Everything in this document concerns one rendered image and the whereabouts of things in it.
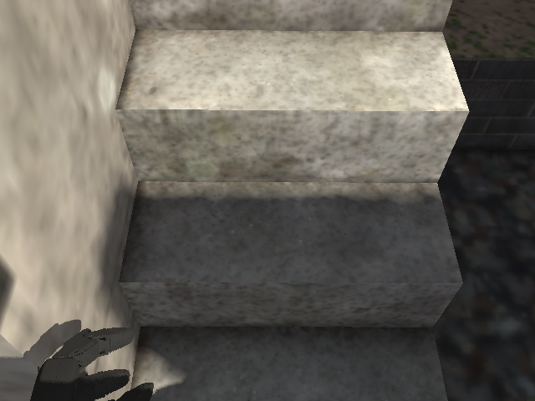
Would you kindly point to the left robot hand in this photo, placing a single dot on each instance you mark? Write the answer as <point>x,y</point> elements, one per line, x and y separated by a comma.
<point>59,378</point>

